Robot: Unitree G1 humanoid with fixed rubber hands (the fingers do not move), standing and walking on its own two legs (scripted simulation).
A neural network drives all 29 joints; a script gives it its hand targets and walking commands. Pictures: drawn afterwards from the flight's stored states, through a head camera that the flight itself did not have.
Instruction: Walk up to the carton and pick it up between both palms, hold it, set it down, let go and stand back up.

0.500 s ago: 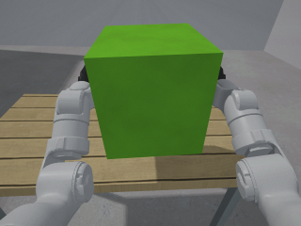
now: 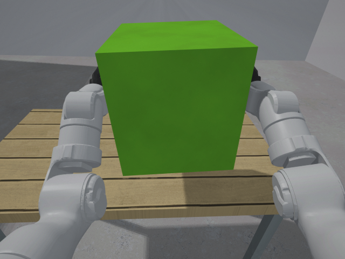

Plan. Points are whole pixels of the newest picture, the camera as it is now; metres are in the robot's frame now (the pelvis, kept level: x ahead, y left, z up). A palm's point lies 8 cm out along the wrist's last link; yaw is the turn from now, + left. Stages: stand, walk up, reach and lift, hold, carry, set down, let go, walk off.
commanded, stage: hold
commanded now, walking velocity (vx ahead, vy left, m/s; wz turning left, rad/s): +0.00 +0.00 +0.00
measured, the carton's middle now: (173, 91) +0.41 +0.01 +0.27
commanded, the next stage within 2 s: none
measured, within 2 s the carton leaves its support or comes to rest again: neither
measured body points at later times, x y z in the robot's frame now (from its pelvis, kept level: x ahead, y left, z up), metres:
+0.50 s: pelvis +0.00 +0.00 +0.00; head -0.09 +0.02 +0.44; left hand +0.39 +0.17 +0.26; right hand +0.39 -0.16 +0.29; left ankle +0.04 +0.12 -0.75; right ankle +0.01 -0.12 -0.75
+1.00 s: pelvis +0.01 +0.00 +0.00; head -0.09 +0.01 +0.44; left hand +0.39 +0.17 +0.27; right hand +0.39 -0.17 +0.29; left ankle +0.04 +0.12 -0.75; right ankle +0.01 -0.12 -0.75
